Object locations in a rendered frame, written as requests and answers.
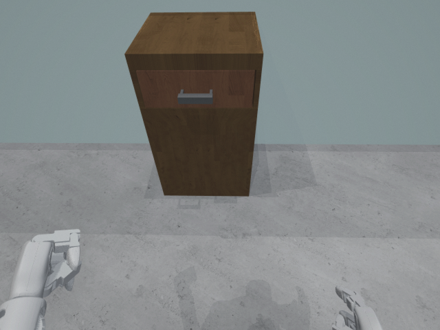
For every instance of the robot right hand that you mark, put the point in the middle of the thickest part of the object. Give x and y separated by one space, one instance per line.
364 317

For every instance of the robot left hand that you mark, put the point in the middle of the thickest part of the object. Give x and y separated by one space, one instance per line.
37 260

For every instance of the drawer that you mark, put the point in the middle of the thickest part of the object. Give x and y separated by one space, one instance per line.
230 88

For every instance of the cabinet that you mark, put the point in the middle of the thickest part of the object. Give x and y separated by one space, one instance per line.
200 151

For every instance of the handle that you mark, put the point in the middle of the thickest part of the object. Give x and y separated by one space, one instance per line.
195 98

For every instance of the robot left forearm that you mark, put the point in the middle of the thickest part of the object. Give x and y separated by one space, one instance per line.
23 313

